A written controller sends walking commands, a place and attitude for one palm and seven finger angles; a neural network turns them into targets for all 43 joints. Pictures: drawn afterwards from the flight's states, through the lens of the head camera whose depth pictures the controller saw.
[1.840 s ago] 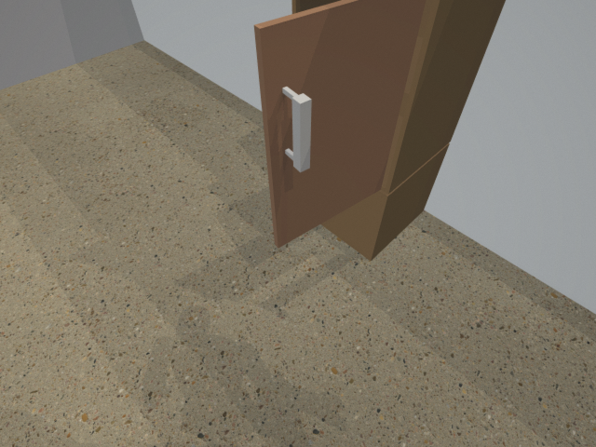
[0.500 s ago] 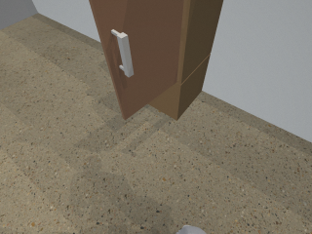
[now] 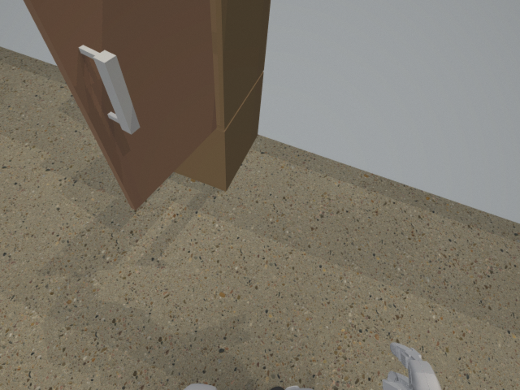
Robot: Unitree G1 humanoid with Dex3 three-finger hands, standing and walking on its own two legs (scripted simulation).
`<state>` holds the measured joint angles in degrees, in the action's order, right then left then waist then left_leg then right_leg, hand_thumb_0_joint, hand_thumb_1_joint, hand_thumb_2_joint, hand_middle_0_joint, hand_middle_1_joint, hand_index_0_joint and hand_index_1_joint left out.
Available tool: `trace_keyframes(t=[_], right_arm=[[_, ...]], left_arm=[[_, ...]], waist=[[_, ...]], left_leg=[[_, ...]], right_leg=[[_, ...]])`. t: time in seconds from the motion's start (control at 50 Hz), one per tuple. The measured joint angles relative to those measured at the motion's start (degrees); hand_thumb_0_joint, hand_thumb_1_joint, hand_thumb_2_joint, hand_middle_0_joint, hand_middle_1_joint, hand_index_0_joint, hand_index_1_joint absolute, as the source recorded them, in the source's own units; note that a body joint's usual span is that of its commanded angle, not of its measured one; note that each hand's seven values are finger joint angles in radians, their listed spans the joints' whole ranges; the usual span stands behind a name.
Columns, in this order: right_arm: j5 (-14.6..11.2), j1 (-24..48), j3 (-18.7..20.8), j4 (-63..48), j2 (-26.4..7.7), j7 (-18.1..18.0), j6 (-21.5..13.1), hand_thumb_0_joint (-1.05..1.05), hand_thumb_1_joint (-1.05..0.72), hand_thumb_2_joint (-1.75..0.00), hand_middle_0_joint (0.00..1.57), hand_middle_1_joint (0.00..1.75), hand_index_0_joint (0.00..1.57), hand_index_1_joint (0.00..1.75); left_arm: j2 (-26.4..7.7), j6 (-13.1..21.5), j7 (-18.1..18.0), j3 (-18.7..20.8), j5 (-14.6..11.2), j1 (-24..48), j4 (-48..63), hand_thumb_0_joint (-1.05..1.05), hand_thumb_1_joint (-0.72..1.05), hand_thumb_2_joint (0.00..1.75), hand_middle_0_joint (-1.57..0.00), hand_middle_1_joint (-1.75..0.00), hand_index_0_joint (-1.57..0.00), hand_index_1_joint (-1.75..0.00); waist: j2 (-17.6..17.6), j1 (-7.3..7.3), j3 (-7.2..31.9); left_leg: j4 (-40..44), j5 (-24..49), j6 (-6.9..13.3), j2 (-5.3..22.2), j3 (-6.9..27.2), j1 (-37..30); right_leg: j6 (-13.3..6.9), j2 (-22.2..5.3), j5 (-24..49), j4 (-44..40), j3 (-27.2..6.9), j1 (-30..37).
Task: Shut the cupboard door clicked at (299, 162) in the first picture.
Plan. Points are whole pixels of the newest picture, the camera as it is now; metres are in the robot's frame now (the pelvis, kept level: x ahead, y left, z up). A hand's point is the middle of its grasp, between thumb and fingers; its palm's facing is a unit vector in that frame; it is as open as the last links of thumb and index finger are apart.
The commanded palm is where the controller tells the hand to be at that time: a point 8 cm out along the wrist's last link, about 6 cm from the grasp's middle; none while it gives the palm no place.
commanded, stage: walk around to get in front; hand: left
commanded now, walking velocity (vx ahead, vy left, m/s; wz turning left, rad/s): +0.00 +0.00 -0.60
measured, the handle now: (110, 91) +0.57 +0.35 +0.06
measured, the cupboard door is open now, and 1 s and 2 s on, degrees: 81 81 81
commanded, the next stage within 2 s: none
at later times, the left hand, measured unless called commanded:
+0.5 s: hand (190, 337) +0.20 +0.14 -0.16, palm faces -0.36 -0.89 -0.28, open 7.4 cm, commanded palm none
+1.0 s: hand (195, 323) +0.23 +0.14 -0.16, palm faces -0.54 -0.82 -0.20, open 7.4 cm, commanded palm none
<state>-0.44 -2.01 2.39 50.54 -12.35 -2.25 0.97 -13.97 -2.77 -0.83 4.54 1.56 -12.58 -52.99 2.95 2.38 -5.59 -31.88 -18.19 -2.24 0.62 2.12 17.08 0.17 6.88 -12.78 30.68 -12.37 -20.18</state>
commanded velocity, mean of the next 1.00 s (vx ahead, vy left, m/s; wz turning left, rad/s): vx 0.00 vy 0.00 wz -0.60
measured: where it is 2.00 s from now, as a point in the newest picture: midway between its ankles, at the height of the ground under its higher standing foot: outside the picture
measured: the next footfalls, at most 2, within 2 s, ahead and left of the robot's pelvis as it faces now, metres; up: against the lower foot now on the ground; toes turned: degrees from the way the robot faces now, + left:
right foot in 0.42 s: +0.01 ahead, -0.13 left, +0.00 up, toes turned -22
left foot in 0.82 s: +0.13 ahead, +0.09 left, +0.00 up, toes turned -29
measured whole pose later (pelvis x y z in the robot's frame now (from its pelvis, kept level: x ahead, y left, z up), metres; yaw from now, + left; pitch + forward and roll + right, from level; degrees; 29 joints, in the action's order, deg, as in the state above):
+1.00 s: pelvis +0.03 +0.01 +0.01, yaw -36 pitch +1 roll -3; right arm 1.8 -11.4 0.4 50.6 -10.6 -2.2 0.5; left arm -15.5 -4.1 1.7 5.2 1.5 -8.4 -51.7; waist 1.2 1.6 -6.1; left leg -28.6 -15.6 -0.2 5.9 -5.3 14.0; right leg 3.6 0.2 -26.9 63.0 1.0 -28.6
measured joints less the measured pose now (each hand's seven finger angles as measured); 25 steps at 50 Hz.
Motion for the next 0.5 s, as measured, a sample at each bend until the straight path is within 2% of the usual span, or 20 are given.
trace_keyframes(t=[0.02, 0.06, 0.12, 0.18, 0.22, 0.28, 0.38, 0.4, 0.42, 0.44, 0.48, 0.5], right_arm=[[0.36, -0.55, -0.03, -0.12, 0.14, -0.16, -0.56, 0.01, -0.91, -0.90, 0.20, 0.30, 0.20, 0.30], [1.22, -1.89, -0.75, -0.13, 0.84, -0.24, -0.59, 0.01, -0.91, -0.90, 0.20, 0.30, 0.20, 0.30], [1.89, -4.83, -1.64, 0.01, 1.62, -0.20, -0.28, 0.01, -0.91, -0.90, 0.20, 0.30, 0.20, 0.30], [1.99, -7.23, -1.91, 0.21, 1.84, -0.31, -0.31, 0.01, -0.91, -0.90, 0.20, 0.30, 0.20, 0.30], [1.98, -8.54, -1.83, 0.40, 1.79, -0.30, -0.45, 0.01, -0.90, -0.90, 0.20, 0.30, 0.21, 0.30], [2.03, -10.32, -1.50, 0.86, 1.31, -0.02, -0.51, 0.01, -0.90, -0.90, 0.20, 0.30, 0.21, 0.30], [2.09, -13.01, -0.66, 2.06, -0.46, 0.56, -0.28, 0.01, -0.90, -0.90, 0.20, 0.30, 0.21, 0.30], [1.99, -13.66, -0.44, 2.31, -0.97, 0.66, -0.16, 0.01, -0.90, -0.90, 0.20, 0.30, 0.21, 0.30], [1.73, -14.50, -0.24, 2.47, -1.44, 0.79, 0.00, 0.01, -0.90, -0.90, 0.20, 0.30, 0.21, 0.30], [1.36, -14.80, -0.06, 2.78, -1.89, 0.89, 0.45, 0.01, -0.90, -0.90, 0.20, 0.30, 0.21, 0.30], [0.87, -13.23, 0.27, 3.72, -3.16, 0.57, 2.02, 0.01, -0.91, -0.90, 0.20, 0.30, 0.20, 0.30], [0.75, -12.54, 0.45, 3.88, -3.44, 0.44, 2.52, 0.01, -0.91, -0.90, 0.20, 0.30, 0.20, 0.30]], left_arm=[[-0.46, -0.36, 0.18, 0.10, -0.25, 0.85, -0.13, 0.00, 0.90, 0.90, -0.20, -0.30, -0.20, -0.30], [-1.71, -0.98, 0.69, 0.49, -0.16, 2.52, 0.05, 0.00, 0.90, 0.90, -0.20, -0.30, -0.20, -0.30], [-3.12, -0.85, 1.49, 1.17, 0.28, 3.81, 0.93, 0.00, 0.90, 0.90, -0.20, -0.30, -0.20, -0.30], [-3.83, -0.86, 2.06, 1.35, 0.19, 4.53, 1.87, 0.00, 0.91, 0.90, -0.19, -0.30, -0.20, -0.30], [-4.01, -1.03, 2.34, 1.22, 0.12, 4.83, 2.08, 0.00, 0.91, 0.90, -0.19, -0.30, -0.20, -0.30], [-3.78, -1.39, 2.72, 0.76, 0.04, 5.51, 1.88, 0.00, 0.91, 0.90, -0.19, -0.29, -0.20, -0.30], [-2.53, -1.24, 3.14, -0.42, -0.08, 7.32, 1.65, 0.00, 0.91, 0.90, -0.19, -0.29, -0.20, -0.30], [-2.22, -0.97, 3.19, -0.68, -0.12, 7.60, 1.84, 0.00, 0.91, 0.90, -0.19, -0.29, -0.20, -0.30], [-2.13, -0.44, 3.24, -1.00, -0.11, 7.64, 2.28, 0.00, 0.91, 0.90, -0.19, -0.29, -0.20, -0.30], [-2.05, 0.46, 2.99, -1.11, 0.03, 7.56, 2.68, 0.00, 0.91, 0.90, -0.19, -0.30, -0.20, -0.30], [-0.90, 1.53, 1.96, -1.46, -0.28, 7.76, 2.68, 0.00, 0.91, 0.90, -0.19, -0.30, -0.20, -0.30], [-0.42, 1.55, 1.52, -1.64, -0.32, 7.64, 2.75, 0.00, 0.91, 0.90, -0.19, -0.30, -0.20, -0.30]], waist=[[0.07, -0.34, -0.15], [0.87, -0.04, -1.03], [0.55, 0.13, -0.91], [-0.32, 0.06, -1.05], [-0.86, -0.31, -1.19], [-1.60, -1.21, -1.45], [-2.93, -3.21, -1.81], [-3.33, -3.52, -1.72], [-3.37, -3.74, -1.35], [-3.16, -3.58, -0.93], [-4.53, -3.91, -1.88], [-4.79, -4.12, -2.20]], left_leg=[[0.28, 1.95, 1.26, -0.01, -0.22, -0.08], [-0.63, 0.85, 2.75, 0.18, -1.60, -0.98], [2.01, 0.73, 3.05, 1.92, -3.09, -3.08], [4.37, 1.58, 2.92, 3.54, -5.04, -4.75], [4.99, 1.52, 2.79, 4.43, -6.73, -5.54], [4.63, 0.64, 2.48, 5.50, -9.47, -6.37], [1.21, -2.23, 1.22, 7.02, -13.81, -6.64], [-0.28, -3.19, 0.77, 7.44, -14.44, -6.33], [-2.87, -4.42, 0.30, 7.72, -14.97, -5.44], [-8.05, -6.47, -0.36, 7.76, -14.82, -3.44], [-20.91, -12.44, -1.09, 6.82, -9.62, 1.47], [-25.81, -12.98, -1.33, 6.13, -7.75, 3.66]], right_leg=[[0.39, -0.09, -5.13, 4.16, 0.84, -1.51], [1.56, -1.12, -13.17, 16.38, 4.19, -5.31], [3.02, -2.99, -13.82, 31.65, 8.87, -10.09], [3.98, -5.58, -11.88, 36.42, 11.30, -11.50], [4.21, -7.05, -11.04, 34.73, 12.27, -10.96], [3.94, -8.63, -10.66, 27.64, 13.82, -8.47], [2.00, -8.52, -10.30, 13.85, 16.52, -2.00], [1.43, -8.15, -8.13, 9.79, 17.10, 0.07], [0.55, -8.10, -2.81, 5.03, 17.39, 2.51], [-0.36, -8.05, -3.61, 3.28, 16.76, 3.25], [-1.67, -6.79, -6.28, 5.49, 15.67, 2.38], [-1.99, -6.43, -6.43, 5.29, 15.16, 2.60]])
